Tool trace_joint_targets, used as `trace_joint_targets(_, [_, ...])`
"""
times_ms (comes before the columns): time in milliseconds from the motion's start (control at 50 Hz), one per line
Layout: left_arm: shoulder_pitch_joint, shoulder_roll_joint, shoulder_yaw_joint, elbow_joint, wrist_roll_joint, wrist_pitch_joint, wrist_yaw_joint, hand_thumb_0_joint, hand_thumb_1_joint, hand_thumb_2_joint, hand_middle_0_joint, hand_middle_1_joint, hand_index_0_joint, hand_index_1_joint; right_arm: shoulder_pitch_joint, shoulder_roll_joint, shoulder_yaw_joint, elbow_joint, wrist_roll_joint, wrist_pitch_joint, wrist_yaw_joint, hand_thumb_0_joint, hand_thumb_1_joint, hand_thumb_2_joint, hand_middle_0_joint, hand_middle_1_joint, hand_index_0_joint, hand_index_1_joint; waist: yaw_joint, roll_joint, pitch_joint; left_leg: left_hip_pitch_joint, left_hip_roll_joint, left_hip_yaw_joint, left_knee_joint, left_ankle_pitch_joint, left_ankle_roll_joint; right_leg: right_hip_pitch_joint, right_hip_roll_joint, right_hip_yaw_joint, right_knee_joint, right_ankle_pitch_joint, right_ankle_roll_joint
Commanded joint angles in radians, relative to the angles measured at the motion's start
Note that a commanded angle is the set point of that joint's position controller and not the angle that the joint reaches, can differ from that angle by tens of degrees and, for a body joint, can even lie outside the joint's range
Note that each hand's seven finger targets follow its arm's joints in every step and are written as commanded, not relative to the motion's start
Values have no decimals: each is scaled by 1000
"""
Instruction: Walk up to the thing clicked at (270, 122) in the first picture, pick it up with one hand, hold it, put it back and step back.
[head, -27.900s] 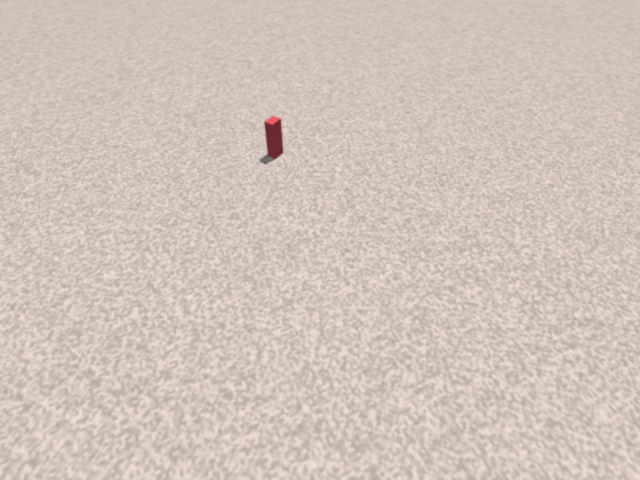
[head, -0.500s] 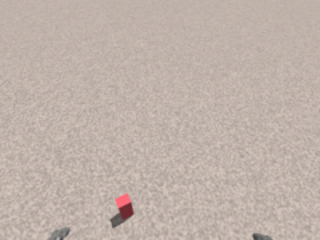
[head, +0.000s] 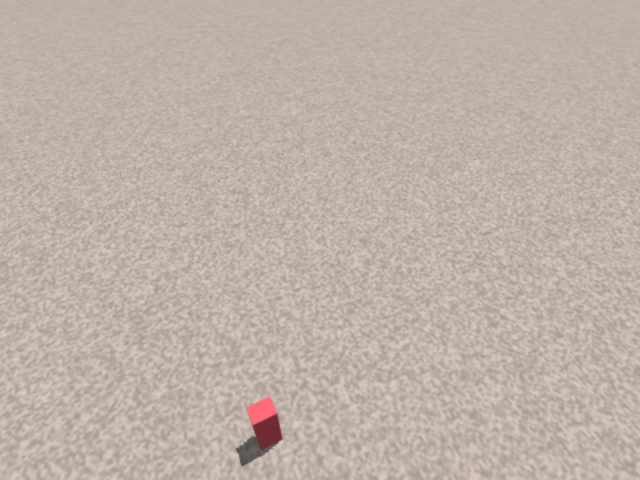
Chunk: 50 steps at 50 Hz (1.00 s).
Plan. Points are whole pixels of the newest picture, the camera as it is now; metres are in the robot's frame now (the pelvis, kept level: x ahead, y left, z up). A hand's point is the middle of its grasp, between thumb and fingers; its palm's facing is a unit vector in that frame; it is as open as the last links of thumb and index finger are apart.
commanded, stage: stand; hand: left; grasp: from the side
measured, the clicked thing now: (265, 424) +0.44 +0.16 -0.68
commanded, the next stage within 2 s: step back in 1.50 s
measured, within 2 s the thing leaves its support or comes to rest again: neither
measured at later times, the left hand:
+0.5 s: hand out of the picture +0.06 +0.23 -0.16, palm faces -0.03 -0.94 -0.34, open 7.4 cm
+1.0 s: hand out of the picture +0.11 +0.22 -0.15, palm faces -0.03 -0.94 -0.35, open 7.4 cm
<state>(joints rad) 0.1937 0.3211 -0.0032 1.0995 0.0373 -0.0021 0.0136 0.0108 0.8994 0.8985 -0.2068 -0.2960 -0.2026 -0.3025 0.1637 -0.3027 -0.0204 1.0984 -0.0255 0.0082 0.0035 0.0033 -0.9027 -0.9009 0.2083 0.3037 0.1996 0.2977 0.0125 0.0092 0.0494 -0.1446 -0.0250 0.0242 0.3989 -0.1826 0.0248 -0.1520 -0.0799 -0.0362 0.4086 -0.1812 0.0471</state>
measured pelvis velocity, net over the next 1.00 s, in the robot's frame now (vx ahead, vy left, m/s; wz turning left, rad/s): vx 0.03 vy -0.02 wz -0.02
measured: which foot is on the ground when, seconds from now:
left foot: down 0.00-1.00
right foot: down 0.00-1.00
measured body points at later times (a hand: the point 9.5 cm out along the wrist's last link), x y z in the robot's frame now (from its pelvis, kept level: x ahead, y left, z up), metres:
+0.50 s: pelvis +0.01 -0.02 +0.00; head +0.01 -0.03 +0.45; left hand +0.07 +0.27 -0.13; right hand +0.07 -0.31 -0.14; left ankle +0.03 +0.10 -0.74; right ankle +0.03 -0.15 -0.74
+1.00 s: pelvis +0.03 -0.02 +0.01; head +0.03 -0.03 +0.46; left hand +0.11 +0.27 -0.12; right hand +0.09 -0.32 -0.14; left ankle +0.03 +0.10 -0.74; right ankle +0.03 -0.15 -0.74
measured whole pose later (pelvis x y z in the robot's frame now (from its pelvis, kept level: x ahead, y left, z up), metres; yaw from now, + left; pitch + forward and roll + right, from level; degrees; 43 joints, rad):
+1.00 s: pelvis +0.03 -0.02 +0.01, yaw -1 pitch -3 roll +0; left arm 0.10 0.32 0.01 1.14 0.02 -0.01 0.00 0.01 0.90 0.90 -0.21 -0.30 -0.20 -0.30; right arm 0.11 -0.34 -0.01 1.15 -0.02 0.00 0.00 0.00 -0.90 -0.90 0.21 0.30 0.20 0.30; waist 0.00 0.02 0.05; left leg -0.09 0.02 0.03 0.30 -0.17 -0.01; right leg -0.11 -0.04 -0.03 0.33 -0.17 0.02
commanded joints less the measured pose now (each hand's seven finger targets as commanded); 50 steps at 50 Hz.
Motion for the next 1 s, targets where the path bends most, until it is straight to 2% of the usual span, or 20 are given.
trace_joint_targets(0, [-39, 196, 40, -36, -6, -22, 11, 0, 900, 900, -200, -300, -200, -301, -50, -221, -45, -51, -2, -22, -17, 0, -900, -900, 200, 300, 200, 300, -2, 20, 13, -90, 125, -158, -169, -215, 1, -13, -34, 66, -86, -112, -49])
trace_joint_targets(60, [-31, 194, 37, -22, -5, -30, 13, 0, 900, 900, -200, -300, -200, -301, -67, -207, -41, -49, 2, -26, -13, 0, -900, -900, 200, 300, 200, 300, 1, -25, -14, -45, 124, -145, -139, -111, 5, -6, -49, 76, -103, -73, -50])
trace_joint_targets(80, [-46, 202, 39, -21, -8, -32, 14, 0, 900, 900, -200, -300, -200, -301, -52, -203, -39, -44, 4, -27, -13, 0, -900, -900, 200, 300, 200, 300, -10, -27, -26, -33, 122, -134, -130, -69, 3, 6, -58, 86, -109, -52, -51])
trace_joint_targets(120, [-47, 197, 37, -16, -10, -33, 14, 0, 900, 900, -200, -300, -200, -301, -57, -203, -36, -36, 3, -30, -13, 0, -900, -900, 200, 300, 200, 300, -8, -31, -13, -4, 122, -129, -121, -30, 2, -20, -60, 90, -119, -55, -51])
trace_joint_targets(140, [-60, 204, 38, -16, -11, -32, 14, 0, 900, 900, -200, -300, -200, -301, -49, -204, -34, -31, 3, -27, -13, 0, -900, -900, 200, 300, 200, 300, -14, -26, 3, -25, 119, -127, -126, -58, -1, -26, -57, 90, -125, -83, -49])
trace_joint_targets(240, [-58, 208, 39, -5, -13, -28, 13, 0, 900, 900, -200, -300, -200, -301, -59, -210, -32, -25, 4, -23, -13, 0, -900, -900, 200, 300, 200, 300, -8, -14, 4, -34, 122, -124, -135, -74, -2, -13, -54, 90, -127, -97, -51])
trace_joint_targets(300, [-61, 208, 40, -2, -13, -30, 11, 0, 900, 900, -200, -300, -200, -301, -64, -216, -31, -23, 6, -26, -14, 0, -900, -900, 200, 300, 200, 300, -8, -20, -19, -13, 127, -121, -129, -30, -1, 0, -58, 93, -128, -47, -53])
trace_joint_targets(320, [-59, 207, 39, 2, -13, -29, 11, 0, 900, 900, -200, -300, -200, -301, -66, -213, -28, -21, 8, -26, -13, 0, -900, -900, 200, 300, 200, 300, -7, -30, -2, -19, 124, -122, -129, -31, -2, -11, -53, 90, -135, -68, -50])
trace_joint_targets(440, [-82, 203, 41, 1, -17, -27, 8, 0, 900, 900, -200, -300, -200, -301, -68, -218, -25, -12, 8, -29, -15, 0, -900, -900, 200, 300, 200, 300, -8, -9, -23, -8, 134, -114, -138, 16, -7, 20, -55, 90, -126, -8, -54])
trace_joint_targets(520, [-97, 205, 44, 0, -18, -28, 7, 0, 900, 900, -200, -300, -200, -301, -68, -225, -23, -7, 9, -33, -19, 0, -900, -900, 200, 300, 200, 300, -10, -8, -39, 8, 141, -108, -132, 57, -7, 43, -60, 93, -123, 57, -55])
trace_joint_targets(560, [-97, 206, 44, 0, -20, -29, 6, 0, 900, 900, -200, -300, -200, -301, -73, -228, -22, -6, 9, -34, -18, 0, -900, -900, 200, 300, 200, 300, -7, -15, -47, 28, 146, -108, -133, 93, -9, 39, -59, 90, -124, 70, -54])
trace_joint_targets(580, [-108, 205, 45, -3, -20, -30, 7, 0, 900, 900, -200, -300, -200, -301, -73, -227, -24, -8, 10, -35, -19, 0, -900, -900, 200, 300, 200, 300, -10, -17, -69, 41, 149, -106, -124, 133, -8, 55, -63, 91, -120, 109, -55])
trace_joint_targets(640, [-113, 203, 46, -4, -22, -28, 5, 0, 900, 900, -200, -300, -200, -301, -73, -229, -21, -3, 8, -36, -21, 0, -900, -900, 200, 300, 200, 300, -10, -6, -69, 44, 150, -98, -127, 144, -12, 61, -63, 92, -118, 138, -56])
trace_joint_targets(800, [-133, 216, 50, -3, -23, -26, 4, 0, 900, 900, -200, -300, -200, -301, -77, -228, -21, 1, 7, -34, -19, 0, -900, -900, 200, 300, 200, 300, -13, -22, -47, 38, 152, -96, -147, 112, -19, 54, -59, 90, -131, 102, -52])
trace_joint_targets(840, [-128, 206, 48, -3, -22, -26, 4, 0, 900, 900, -200, -300, -200, -301, -89, -229, -22, 0, 7, -35, -20, 0, -900, -900, 200, 300, 200, 300, -7, -14, -56, 46, 155, -93, -140, 125, -17, 56, -59, 88, -131, 122, -52])
trace_joint_targets(860, [-140, 216, 51, -8, -22, -27, 5, 0, 900, 900, -200, -300, -200, -301, -83, -230, -23, -1, 8, -36, -19, 0, -900, -900, 200, 300, 200, 300, -14, -20, -66, 52, 156, -92, -145, 141, -19, 63, -61, 89, -127, 138, -55])
trace_joint_targets(880, [-136, 208, 50, -6, -24, -27, 4, 0, 900, 900, -200, -300, -200, -301, -82, -233, -22, 3, 9, -36, -20, 0, -900, -900, 200, 300, 200, 300, -10, -20, -51, 42, 154, -91, -145, 116, -18, 57, -58, 91, -135, 122, -53])
trace_joint_targets(920, [-142, 214, 50, -9, -23, -27, 3, 0, 900, 900, -200, -300, -200, -301, -87, -233, -22, -2, 6, -37, -20, 0, -900, -900, 200, 300, 200, 300, -14, -9, -58, 46, 155, -89, -145, 130, -19, 59, -60, 91, -132, 131, -55])
trace_joint_targets(940, [-139, 214, 51, -12, -24, -28, 4, 0, 900, 900, -200, -300, -200, -301, -89, -242, -26, -4, 7, -39, -20, 0, -900, -900, 200, 300, 200, 300, -10, -4, -79, 63, 159, -89, -137, 159, -17, 71, -64, 93, -124, 166, -57])
trace_joint_targets(980, [-141, 212, 50, -10, -24, -28, 3, 0, 900, 900, -200, -300, -200, -300, -87, -235, -24, -2, 7, -37, -19, 0, -900, -900, 200, 300, 200, 300, -13, -17, -76, 61, 159, -89, -137, 153, -17, 70, -61, 90, -126, 156, -54])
